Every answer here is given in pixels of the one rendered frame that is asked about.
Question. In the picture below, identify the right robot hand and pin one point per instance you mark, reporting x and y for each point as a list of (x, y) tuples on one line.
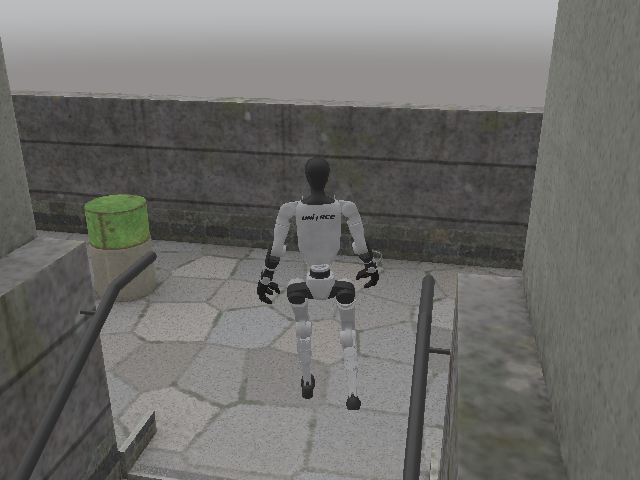
[(364, 274)]

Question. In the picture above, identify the left robot forearm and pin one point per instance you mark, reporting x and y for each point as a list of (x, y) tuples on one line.
[(269, 267)]

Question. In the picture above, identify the robot right upper arm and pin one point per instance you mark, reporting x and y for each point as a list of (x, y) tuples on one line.
[(349, 209)]

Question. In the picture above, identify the left robot hand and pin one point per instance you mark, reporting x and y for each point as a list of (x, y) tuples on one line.
[(262, 289)]

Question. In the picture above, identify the robot right shin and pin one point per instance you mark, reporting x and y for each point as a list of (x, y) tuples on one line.
[(350, 357)]

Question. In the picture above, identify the robot torso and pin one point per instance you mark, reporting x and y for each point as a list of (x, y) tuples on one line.
[(319, 232)]

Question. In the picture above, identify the robot left upper arm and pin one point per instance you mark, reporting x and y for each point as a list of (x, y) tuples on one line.
[(287, 211)]

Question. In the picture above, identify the right robot forearm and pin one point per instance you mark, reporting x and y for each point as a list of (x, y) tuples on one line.
[(368, 260)]

